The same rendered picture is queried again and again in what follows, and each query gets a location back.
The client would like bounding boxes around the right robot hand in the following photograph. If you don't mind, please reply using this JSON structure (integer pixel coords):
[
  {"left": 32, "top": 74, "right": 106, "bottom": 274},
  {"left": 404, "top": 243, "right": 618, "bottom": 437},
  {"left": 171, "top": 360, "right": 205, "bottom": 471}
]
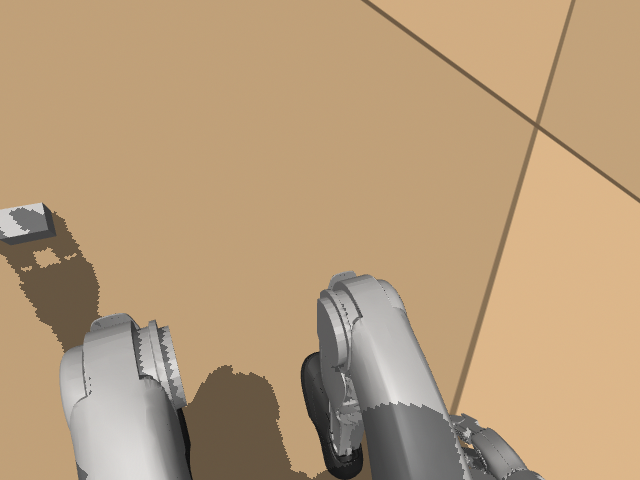
[{"left": 449, "top": 413, "right": 528, "bottom": 480}]

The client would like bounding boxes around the small box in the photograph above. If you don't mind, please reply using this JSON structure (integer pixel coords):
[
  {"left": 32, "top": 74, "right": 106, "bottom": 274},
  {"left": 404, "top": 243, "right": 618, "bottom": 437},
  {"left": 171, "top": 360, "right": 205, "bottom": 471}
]
[{"left": 0, "top": 203, "right": 56, "bottom": 245}]

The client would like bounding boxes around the right robot foot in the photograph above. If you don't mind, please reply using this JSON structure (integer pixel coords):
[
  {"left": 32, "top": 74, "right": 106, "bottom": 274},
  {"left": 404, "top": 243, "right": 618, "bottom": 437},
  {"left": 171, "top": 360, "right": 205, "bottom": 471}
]
[{"left": 301, "top": 352, "right": 363, "bottom": 480}]

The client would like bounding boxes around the left robot foot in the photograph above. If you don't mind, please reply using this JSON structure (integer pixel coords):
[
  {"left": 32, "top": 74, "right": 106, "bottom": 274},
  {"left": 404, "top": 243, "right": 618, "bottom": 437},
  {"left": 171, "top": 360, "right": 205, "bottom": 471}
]
[{"left": 177, "top": 408, "right": 193, "bottom": 480}]

